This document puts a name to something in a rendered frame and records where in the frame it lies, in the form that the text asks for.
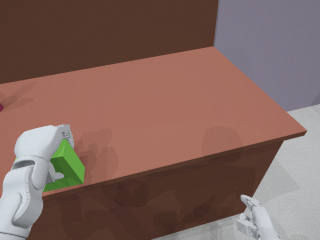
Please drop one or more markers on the table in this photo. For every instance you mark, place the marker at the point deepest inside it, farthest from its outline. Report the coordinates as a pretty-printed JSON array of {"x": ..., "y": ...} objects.
[{"x": 170, "y": 132}]

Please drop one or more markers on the robot left forearm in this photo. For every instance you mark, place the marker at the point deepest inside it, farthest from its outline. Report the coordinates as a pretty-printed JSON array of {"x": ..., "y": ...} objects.
[{"x": 21, "y": 202}]

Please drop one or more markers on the sponge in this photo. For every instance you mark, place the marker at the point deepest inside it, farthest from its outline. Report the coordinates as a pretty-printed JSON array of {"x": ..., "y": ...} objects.
[{"x": 66, "y": 161}]

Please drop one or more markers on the right robot hand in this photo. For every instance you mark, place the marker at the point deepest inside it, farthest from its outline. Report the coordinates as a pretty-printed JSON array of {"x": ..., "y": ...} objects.
[{"x": 250, "y": 224}]

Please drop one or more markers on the left robot hand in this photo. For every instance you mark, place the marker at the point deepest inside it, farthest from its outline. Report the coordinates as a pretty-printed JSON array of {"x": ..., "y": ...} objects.
[{"x": 43, "y": 142}]

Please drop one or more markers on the robot right forearm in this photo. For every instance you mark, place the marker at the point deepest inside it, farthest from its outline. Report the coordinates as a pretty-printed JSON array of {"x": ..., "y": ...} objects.
[{"x": 267, "y": 234}]

